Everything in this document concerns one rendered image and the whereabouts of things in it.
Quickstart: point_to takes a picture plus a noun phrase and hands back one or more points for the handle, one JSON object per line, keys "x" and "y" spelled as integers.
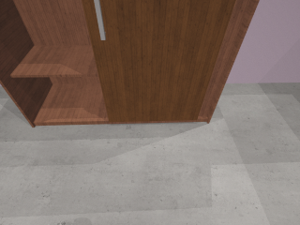
{"x": 100, "y": 20}

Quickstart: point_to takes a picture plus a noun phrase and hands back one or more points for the wardrobe door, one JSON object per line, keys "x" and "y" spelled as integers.
{"x": 238, "y": 14}
{"x": 158, "y": 56}

